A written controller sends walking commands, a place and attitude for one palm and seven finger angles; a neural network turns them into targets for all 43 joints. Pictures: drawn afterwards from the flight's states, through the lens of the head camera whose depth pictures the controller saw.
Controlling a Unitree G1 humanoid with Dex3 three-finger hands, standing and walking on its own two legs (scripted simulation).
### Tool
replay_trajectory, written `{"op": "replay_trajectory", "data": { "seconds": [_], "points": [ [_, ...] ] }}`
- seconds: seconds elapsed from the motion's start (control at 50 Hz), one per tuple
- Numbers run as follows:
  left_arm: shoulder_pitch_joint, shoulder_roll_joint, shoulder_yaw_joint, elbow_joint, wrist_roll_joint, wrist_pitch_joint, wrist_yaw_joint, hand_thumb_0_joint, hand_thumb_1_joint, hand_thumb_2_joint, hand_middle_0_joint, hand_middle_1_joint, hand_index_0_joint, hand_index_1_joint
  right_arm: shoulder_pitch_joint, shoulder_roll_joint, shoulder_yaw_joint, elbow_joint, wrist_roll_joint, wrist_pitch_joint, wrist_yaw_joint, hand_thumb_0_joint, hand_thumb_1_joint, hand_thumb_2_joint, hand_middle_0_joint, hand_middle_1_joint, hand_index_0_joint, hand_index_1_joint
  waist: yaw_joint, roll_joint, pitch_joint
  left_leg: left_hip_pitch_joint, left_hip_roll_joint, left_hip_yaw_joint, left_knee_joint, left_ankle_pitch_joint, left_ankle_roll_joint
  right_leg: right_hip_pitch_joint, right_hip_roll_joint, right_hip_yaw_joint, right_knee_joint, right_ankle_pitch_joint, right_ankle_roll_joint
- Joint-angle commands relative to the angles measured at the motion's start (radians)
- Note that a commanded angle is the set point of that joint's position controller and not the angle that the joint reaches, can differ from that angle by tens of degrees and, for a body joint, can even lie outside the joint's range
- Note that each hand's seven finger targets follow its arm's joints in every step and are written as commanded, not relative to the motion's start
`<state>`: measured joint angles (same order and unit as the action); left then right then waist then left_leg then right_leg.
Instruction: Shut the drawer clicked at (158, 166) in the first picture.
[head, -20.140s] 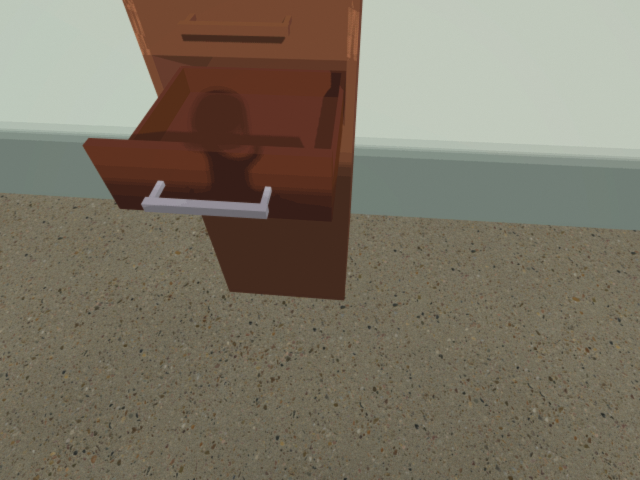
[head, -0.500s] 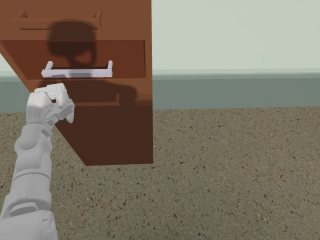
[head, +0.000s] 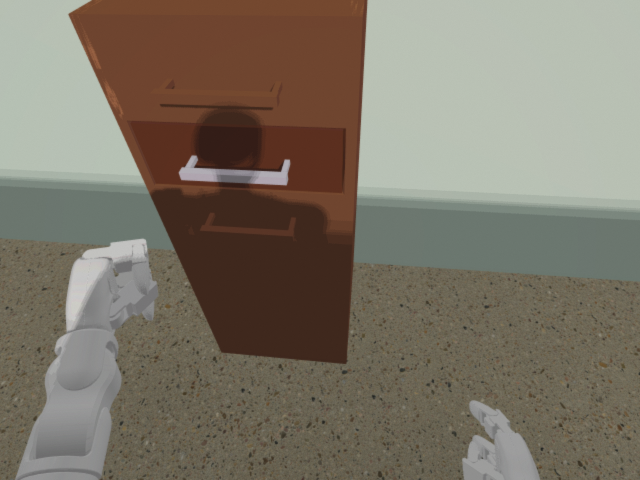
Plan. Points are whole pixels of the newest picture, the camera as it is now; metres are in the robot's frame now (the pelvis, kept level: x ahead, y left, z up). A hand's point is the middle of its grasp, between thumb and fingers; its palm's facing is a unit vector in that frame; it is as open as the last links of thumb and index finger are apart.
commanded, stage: draw the hand back to the body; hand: left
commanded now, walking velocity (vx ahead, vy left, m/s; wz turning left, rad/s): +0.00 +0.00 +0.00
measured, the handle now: (236, 169) +0.61 +0.22 +0.05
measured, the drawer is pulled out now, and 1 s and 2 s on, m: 0.00 0.00 0.00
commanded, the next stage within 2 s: step back with the hand held close in 0.58 s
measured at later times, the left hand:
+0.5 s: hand (69, 373) +0.17 +0.23 +0.16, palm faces +0.42 -0.81 -0.40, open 3.2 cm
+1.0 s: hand (73, 370) +0.18 +0.24 +0.15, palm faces +0.31 -0.82 -0.48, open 3.2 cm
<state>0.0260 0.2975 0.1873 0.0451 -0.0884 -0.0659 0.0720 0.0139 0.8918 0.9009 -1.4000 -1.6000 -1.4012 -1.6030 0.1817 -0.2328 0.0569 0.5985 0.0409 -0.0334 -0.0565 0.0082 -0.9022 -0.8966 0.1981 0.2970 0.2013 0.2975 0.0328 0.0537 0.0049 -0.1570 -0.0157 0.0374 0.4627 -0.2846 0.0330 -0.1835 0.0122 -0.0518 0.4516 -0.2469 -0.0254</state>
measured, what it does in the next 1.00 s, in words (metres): stands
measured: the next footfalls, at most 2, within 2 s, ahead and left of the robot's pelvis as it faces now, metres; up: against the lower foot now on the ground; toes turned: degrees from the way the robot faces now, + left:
none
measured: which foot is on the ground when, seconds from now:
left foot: down 0.00-1.00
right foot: down 0.00-1.00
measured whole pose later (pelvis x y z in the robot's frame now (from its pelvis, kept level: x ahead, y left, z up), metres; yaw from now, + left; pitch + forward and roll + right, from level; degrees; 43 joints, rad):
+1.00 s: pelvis -0.02 +0.01 +0.00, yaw -1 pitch +0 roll -1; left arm 0.61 0.36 0.33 -0.49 -0.05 -0.18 0.11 0.01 0.89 0.90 -1.40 -1.60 -1.40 -1.60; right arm 0.20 -0.25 -0.02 0.58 0.01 0.00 -0.05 0.01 -0.90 -0.90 0.20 0.30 0.20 0.30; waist 0.00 0.05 0.02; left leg -0.21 -0.02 0.05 0.44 -0.23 0.04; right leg -0.23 0.01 -0.04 0.40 -0.18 -0.01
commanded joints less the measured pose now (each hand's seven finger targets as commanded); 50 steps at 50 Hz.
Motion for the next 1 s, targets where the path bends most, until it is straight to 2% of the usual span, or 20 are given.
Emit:
{"op": "replay_trajectory", "data": {
  "seconds": [0.0, 0.02, 0.06, 0.1, 0.26, 0.32, 0.38, 0.46, 0.52, 0.58, 0.62, 0.66, 0.68, 0.7, 0.72, 0.78, 0.86, 0.92, 0.94, 0.98],
  "points": [
    [-0.149, 0.196, 0.097, -0.343, 0.004, -0.078, 0.030, 0.000, 0.900, 0.900, -1.400, -1.600, -1.400, -1.600, -0.103, -0.108, -0.049, -0.135, -0.016, -0.065, -0.010, 0.000, -0.900, -0.900, 0.200, 0.300, 0.200, 0.300, -0.005, 0.031, -0.159, 0.067, 0.030, -0.046, -0.111, 0.249, -0.009, 0.124, -0.015, 0.041, -0.088, 0.211, -0.010],
    [-0.113, 0.186, 0.092, -0.365, 0.005, -0.079, 0.031, 0.000, 0.900, 0.900, -1.400, -1.600, -1.400, -1.600, -0.106, -0.106, -0.049, -0.136, -0.019, -0.068, -0.008, 0.000, -0.900, -0.900, 0.200, 0.300, 0.200, 0.300, -0.003, 0.028, -0.149, 0.071, 0.029, -0.043, -0.113, 0.263, -0.008, 0.129, -0.015, 0.041, -0.092, 0.226, -0.009],
    [-0.015, 0.191, 0.113, -0.395, 0.002, -0.077, 0.030, 0.000, 0.900, 0.900, -1.400, -1.600, -1.400, -1.600, -0.112, -0.108, -0.054, -0.135, -0.024, -0.070, -0.005, 0.000, -0.900, -0.900, 0.200, 0.300, 0.200, 0.300, 0.004, -0.038, -0.140, 0.067, 0.030, -0.038, -0.111, 0.280, -0.003, 0.146, -0.015, 0.044, -0.100, 0.245, -0.004],
    [0.046, 0.184, 0.118, -0.445, 0.004, -0.080, 0.029, 0.000, 0.900, 0.900, -1.400, -1.600, -1.400, -1.600, -0.120, -0.105, -0.055, -0.137, -0.025, -0.070, 0.000, 0.000, -0.900, -0.900, 0.200, 0.300, 0.200, 0.300, 0.007, -0.005, -0.122, 0.068, 0.029, -0.039, -0.115, 0.271, -0.006, 0.144, -0.017, 0.044, -0.105, 0.230, -0.005],
    [0.299, 0.193, 0.173, -0.617, 0.004, -0.098, 0.037, 0.000, 0.900, 0.900, -1.400, -1.600, -1.400, -1.600, -0.127, -0.094, -0.065, -0.141, -0.032, -0.094, 0.004, 0.000, -0.900, -0.900, 0.200, 0.300, 0.200, 0.300, 0.018, -0.016, -0.060, 0.055, 0.030, -0.039, -0.112, 0.243, -0.005, 0.128, -0.018, 0.047, -0.126, 0.189, 0.000],
    [0.387, 0.200, 0.196, -0.688, 0.006, -0.105, 0.043, 0.000, 0.900, 0.900, -1.400, -1.600, -1.400, -1.600, -0.120, -0.091, -0.069, -0.147, -0.033, -0.109, 0.001, 0.000, -0.900, -0.900, 0.200, 0.300, 0.200, 0.300, 0.024, 0.009, -0.070, 0.062, 0.030, -0.033, -0.099, 0.250, -0.005, 0.122, -0.019, 0.051, -0.124, 0.199, 0.001],
    [0.461, 0.212, 0.221, -0.728, 0.007, -0.110, 0.047, 0.000, 0.900, 0.900, -1.400, -1.600, -1.400, -1.600, -0.119, -0.088, -0.071, -0.151, -0.033, -0.122, -0.006, 0.000, -0.900, -0.900, 0.200, 0.300, 0.200, 0.300, 0.030, -0.011, -0.051, 0.055, 0.031, -0.035, -0.094, 0.232, -0.003, 0.111, -0.017, 0.058, -0.135, 0.183, 0.002],
    [0.402, 0.175, 0.180, -0.669, 0.014, -0.106, 0.048, 0.000, 0.900, 0.900, -1.400, -1.600, -1.400, -1.600, -0.112, -0.093, -0.074, -0.131, -0.035, -0.129, -0.014, 0.000, -0.900, -0.900, 0.200, 0.300, 0.200, 0.300, 0.008, -0.048, 0.036, 0.047, 0.029, -0.032, -0.095, 0.152, 0.004, 0.040, -0.020, 0.066, -0.171, 0.078, 0.007],
    [0.388, 0.184, 0.191, -0.665, 0.017, -0.115, 0.056, 0.000, 0.900, 0.900, -1.400, -1.600, -1.400, -1.600, -0.110, -0.090, -0.073, -0.127, -0.037, -0.137, -0.021, 0.000, -0.900, -0.900, 0.200, 0.300, 0.200, 0.300, 0.016, -0.033, 0.013, 0.055, 0.024, -0.033, -0.098, 0.127, 0.008, 0.049, -0.025, 0.067, -0.175, 0.037, 0.005],
    [0.384, 0.189, 0.190, -0.701, 0.021, -0.120, 0.061, 0.000, 0.900, 0.900, -1.400, -1.600, -1.400, -1.600, -0.117, -0.088, -0.071, -0.127, -0.039, -0.148, -0.021, 0.000, -0.900, -0.900, 0.200, 0.300, 0.200, 0.300, 0.023, 0.012, -0.020, 0.068, 0.025, -0.036, -0.100, 0.146, 0.004, 0.073, -0.026, 0.068, -0.165, 0.062, 0.001],
    [0.400, 0.192, 0.198, -0.702, 0.021, -0.119, 0.063, 0.000, 0.900, 0.900, -1.400, -1.600, -1.400, -1.600, -0.116, -0.087, -0.069, -0.126, -0.041, -0.152, -0.019, 0.000, -0.900, -0.900, 0.200, 0.300, 0.200, 0.300, 0.029, -0.003, -0.035, 0.063, 0.025, -0.040, -0.101, 0.178, 0.002, 0.098, -0.024, 0.065, -0.151, 0.104, 0.000],
    [0.408, 0.185, 0.196, -0.680, 0.018, -0.113, 0.061, 0.000, 0.900, 0.900, -1.400, -1.600, -1.400, -1.600, -0.121, -0.082, -0.065, -0.122, -0.042, -0.152, -0.018, 0.000, -0.900, -0.900, 0.200, 0.300, 0.200, 0.300, 0.030, 0.004, -0.001, 0.050, 0.025, -0.041, -0.108, 0.162, -0.002, 0.090, -0.023, 0.063, -0.160, 0.086, 0.001],
    [0.405, 0.188, 0.198, -0.688, 0.017, -0.115, 0.060, 0.000, 0.900, 0.900, -1.400, -1.600, -1.400, -1.600, -0.123, -0.084, -0.067, -0.126, -0.040, -0.151, -0.018, 0.000, -0.900, -0.900, 0.200, 0.300, 0.200, 0.300, 0.029, -0.019, 0.000, 0.051, 0.026, -0.041, -0.107, 0.163, -0.001, 0.088, -0.021, 0.067, -0.163, 0.085, 0.001],
    [0.294, 0.326, 0.348, -0.774, 0.018, -0.160, 0.063, 0.000, 0.900, 0.900, -1.400, -1.600, -1.400, -1.600, -0.102, -0.118, -0.074, -0.159, -0.035, -0.121, -0.009, 0.000, -0.900, -0.900, 0.200, 0.300, 0.200, 0.300, -0.010, -0.027, 0.078, -0.032, 0.036, -0.067, -0.080, 0.089, 0.021, -0.018, -0.071, 0.200, -0.232, 0.086, 0.000],
    [0.404, 0.245, 0.297, -0.670, 0.022, -0.163, 0.054, 0.000, 0.900, 0.900, -1.400, -1.600, -1.400, -1.600, -0.094, -0.097, -0.080, -0.135, -0.038, -0.102, -0.006, 0.000, -0.900, -0.900, 0.200, 0.300, 0.200, 0.300, -0.016, -0.075, 0.062, -0.017, 0.037, -0.074, -0.052, 0.091, 0.021, -0.028, -0.100, 0.204, -0.245, 0.074, -0.006],
    [0.505, 0.179, 0.233, -0.652, 0.029, -0.174, 0.041, 0.000, 0.900, 0.900, -1.400, -1.600, -1.400, -1.600, -0.091, -0.105, -0.090, -0.152, -0.040, -0.063, 0.004, 0.000, -0.900, -0.900, 0.200, 0.300, 0.200, 0.300, -0.023, -0.030, -0.004, -0.012, 0.048, -0.066, -0.057, 0.143, 0.015, -0.020, -0.106, 0.169, -0.215, 0.113, -0.001],
    [0.562, 0.207, 0.254, -0.693, 0.029, -0.180, 0.050, 0.000, 0.900, 0.900, -1.400, -1.600, -1.400, -1.600, -0.096, -0.111, -0.104, -0.172, -0.035, -0.033, -0.003, 0.000, -0.900, -0.900, 0.200, 0.300, 0.200, 0.300, -0.024, -0.019, -0.104, -0.025, 0.071, -0.077, -0.088, 0.266, 0.016, 0.048, -0.082, 0.101, -0.117, 0.263, 0.016],
    [0.581, 0.236, 0.283, -0.733, 0.028, -0.183, 0.058, 0.000, 0.900, 0.900, -1.400, -1.600, -1.400, -1.600, -0.094, -0.110, -0.114, -0.192, -0.029, -0.018, -0.008, 0.000, -0.900, -0.900, 0.200, 0.300, 0.200, 0.300, -0.024, -0.045, -0.152, -0.053, 0.082, -0.086, -0.080, 0.331, 0.015, 0.078, -0.073, 0.092, -0.066, 0.329, 0.024],
    [0.578, 0.257, 0.298, -0.760, 0.028, -0.184, 0.061, 0.000, 0.900, 0.900, -1.400, -1.600, -1.400, -1.600, -0.102, -0.113, -0.113, -0.197, -0.030, -0.018, -0.013, 0.000, -0.900, -0.900, 0.200, 0.300, 0.200, 0.300, -0.021, -0.021, -0.163, -0.060, 0.084, -0.091, -0.081, 0.347, 0.014, 0.082, -0.071, 0.089, -0.052, 0.343, 0.024],
    [0.602, 0.254, 0.302, -0.764, 0.030, -0.185, 0.066, 0.000, 0.900, 0.900, -1.400, -1.600, -1.400, -1.600, -0.097, -0.108, -0.116, -0.203, -0.029, -0.015, -0.017, 0.000, -0.900, -0.900, 0.200, 0.300, 0.200, 0.300, -0.021, -0.006, -0.171, -0.085, 0.093, -0.096, -0.079, 0.369, 0.015, 0.092, -0.066, 0.086, -0.019, 0.360, 0.027]
  ]
}}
